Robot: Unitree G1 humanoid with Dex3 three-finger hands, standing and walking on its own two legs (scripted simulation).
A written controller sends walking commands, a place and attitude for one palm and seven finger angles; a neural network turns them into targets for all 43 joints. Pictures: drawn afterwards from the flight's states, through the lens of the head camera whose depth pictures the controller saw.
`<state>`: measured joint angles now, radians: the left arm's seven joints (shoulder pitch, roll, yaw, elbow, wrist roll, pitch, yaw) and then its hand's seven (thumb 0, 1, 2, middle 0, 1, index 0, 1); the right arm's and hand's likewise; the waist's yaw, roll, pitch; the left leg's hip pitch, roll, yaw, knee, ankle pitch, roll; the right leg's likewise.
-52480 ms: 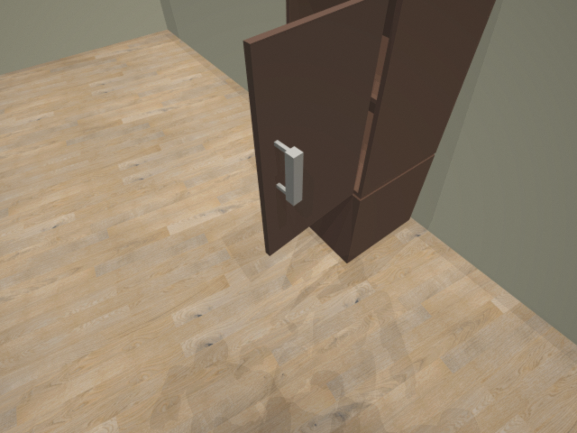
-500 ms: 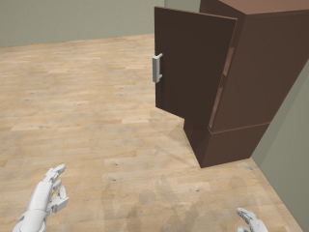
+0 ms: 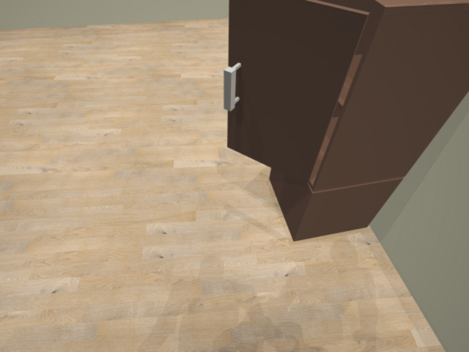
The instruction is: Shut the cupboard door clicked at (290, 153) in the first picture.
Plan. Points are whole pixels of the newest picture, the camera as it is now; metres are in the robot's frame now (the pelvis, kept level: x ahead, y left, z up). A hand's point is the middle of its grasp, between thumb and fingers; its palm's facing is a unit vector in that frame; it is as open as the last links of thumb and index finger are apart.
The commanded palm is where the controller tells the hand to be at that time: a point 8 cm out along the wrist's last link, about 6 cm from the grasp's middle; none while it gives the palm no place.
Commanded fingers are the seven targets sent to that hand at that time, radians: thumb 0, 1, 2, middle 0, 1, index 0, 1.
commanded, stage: let the arm hang, fingers relaxed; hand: left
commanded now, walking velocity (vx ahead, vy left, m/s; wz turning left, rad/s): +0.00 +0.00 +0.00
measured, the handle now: (233, 86) +0.88 +0.06 -0.03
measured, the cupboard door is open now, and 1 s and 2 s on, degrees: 45 45 45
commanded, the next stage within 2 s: look to check the result in 0.46 s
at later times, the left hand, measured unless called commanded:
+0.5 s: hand out of the picture +0.12 +0.20 -0.16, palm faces -0.02 -0.96 -0.28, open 7.4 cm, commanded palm none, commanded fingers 0.00 0.90 0.90 -0.20 -0.30 -0.20 -0.30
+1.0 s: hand out of the picture +0.06 +0.20 -0.17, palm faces -0.01 -0.96 -0.29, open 7.4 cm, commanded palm none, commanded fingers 0.00 0.90 0.90 -0.20 -0.30 -0.20 -0.30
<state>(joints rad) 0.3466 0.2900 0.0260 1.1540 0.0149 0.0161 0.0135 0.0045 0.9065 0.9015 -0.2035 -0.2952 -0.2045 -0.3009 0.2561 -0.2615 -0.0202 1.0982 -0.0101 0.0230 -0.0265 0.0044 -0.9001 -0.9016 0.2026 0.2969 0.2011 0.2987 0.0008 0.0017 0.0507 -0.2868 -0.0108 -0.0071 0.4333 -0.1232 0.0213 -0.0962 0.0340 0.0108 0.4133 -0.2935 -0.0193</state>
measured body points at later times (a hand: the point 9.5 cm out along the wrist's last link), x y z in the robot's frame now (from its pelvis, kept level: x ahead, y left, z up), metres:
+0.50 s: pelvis +0.03 -0.02 +0.00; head +0.03 -0.01 +0.45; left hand +0.12 +0.25 -0.14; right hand +0.09 -0.30 -0.13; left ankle +0.07 +0.10 -0.74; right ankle -0.04 -0.11 -0.74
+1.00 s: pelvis +0.04 -0.02 +0.00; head +0.05 -0.02 +0.45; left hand +0.07 +0.25 -0.14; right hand +0.08 -0.29 -0.14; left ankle +0.07 +0.10 -0.74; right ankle -0.04 -0.11 -0.74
